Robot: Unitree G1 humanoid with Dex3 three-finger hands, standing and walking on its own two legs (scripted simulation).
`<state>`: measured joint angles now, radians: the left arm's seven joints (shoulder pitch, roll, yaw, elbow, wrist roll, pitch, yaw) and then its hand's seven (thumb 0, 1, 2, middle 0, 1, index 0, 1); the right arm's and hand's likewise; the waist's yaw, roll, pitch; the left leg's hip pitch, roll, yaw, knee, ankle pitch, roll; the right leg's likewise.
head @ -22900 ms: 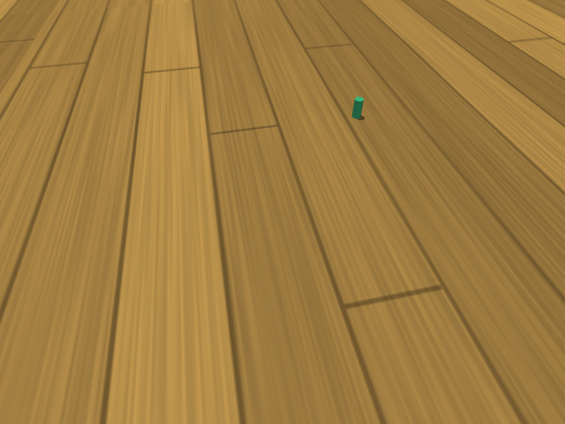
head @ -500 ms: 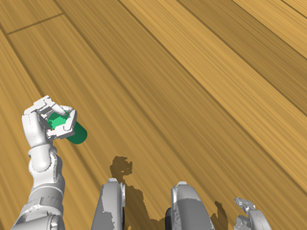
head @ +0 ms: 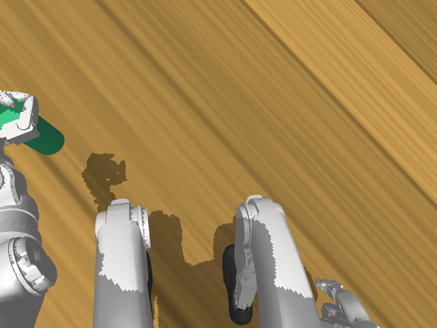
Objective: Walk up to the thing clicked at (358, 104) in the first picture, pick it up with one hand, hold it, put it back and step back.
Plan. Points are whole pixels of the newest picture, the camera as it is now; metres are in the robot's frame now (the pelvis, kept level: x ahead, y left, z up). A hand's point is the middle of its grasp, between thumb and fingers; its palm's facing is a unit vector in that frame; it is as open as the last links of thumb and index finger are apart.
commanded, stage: crouch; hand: left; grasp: from the side
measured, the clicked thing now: (31, 129) +0.45 +0.32 -0.11
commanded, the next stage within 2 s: lower in 0.86 s
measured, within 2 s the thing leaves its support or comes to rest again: neither
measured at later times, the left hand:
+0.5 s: hand (35, 118) +0.49 +0.33 -0.16, palm faces +0.45 -0.89 -0.03, open 5.0 cm
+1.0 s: hand (46, 125) +0.49 +0.33 -0.21, palm faces +0.44 -0.90 -0.04, open 4.6 cm
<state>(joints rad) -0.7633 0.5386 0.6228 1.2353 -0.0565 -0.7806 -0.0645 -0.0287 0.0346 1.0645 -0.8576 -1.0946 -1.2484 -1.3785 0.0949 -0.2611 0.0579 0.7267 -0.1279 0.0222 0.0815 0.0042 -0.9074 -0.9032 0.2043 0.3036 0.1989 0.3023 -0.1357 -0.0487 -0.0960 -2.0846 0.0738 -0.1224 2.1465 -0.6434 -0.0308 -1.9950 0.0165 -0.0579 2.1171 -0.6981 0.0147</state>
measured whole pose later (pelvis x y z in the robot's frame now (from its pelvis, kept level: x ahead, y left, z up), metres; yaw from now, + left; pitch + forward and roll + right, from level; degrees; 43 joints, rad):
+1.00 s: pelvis -0.01 +0.01 -0.11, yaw -8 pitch +22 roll -12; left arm -0.79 0.88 0.76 1.31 -0.03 -0.76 -0.09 -0.03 0.05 1.04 -0.86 -1.09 -1.29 -1.39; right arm -0.01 -0.35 0.32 0.60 -0.25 0.09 0.10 0.00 -0.89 -0.89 0.21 0.30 0.20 0.30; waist -0.24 -0.16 0.18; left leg -2.29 0.05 -0.30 2.55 -0.67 -0.03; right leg -2.14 0.07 -0.16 2.42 -0.69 0.06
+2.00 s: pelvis -0.01 +0.03 -0.12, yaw -12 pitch +15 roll -17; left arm -0.79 1.07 0.72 1.52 -0.06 -0.94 -0.01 -0.03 0.04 1.05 -0.87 -1.08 -1.35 -1.46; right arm -0.17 -0.38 0.54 0.50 -0.34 0.13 0.07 0.00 -0.88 -0.89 0.21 0.30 0.20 0.30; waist -0.27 -0.29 0.30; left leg -2.24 0.07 -0.40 2.63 -0.71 -0.02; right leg -2.06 0.12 -0.23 2.40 -0.67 0.08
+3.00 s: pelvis -0.02 +0.03 -0.11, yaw -13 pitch +14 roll -18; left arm -0.80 1.08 0.69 1.54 -0.07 -0.96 0.01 0.00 -0.11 0.55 -0.69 -0.70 -0.73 -0.67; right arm -0.18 -0.37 0.56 0.50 -0.34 0.15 0.07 0.00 -0.89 -0.88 0.21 0.30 0.20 0.30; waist -0.27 -0.29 0.30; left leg -2.24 0.08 -0.41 2.62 -0.70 0.00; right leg -2.04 0.12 -0.24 2.38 -0.66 0.07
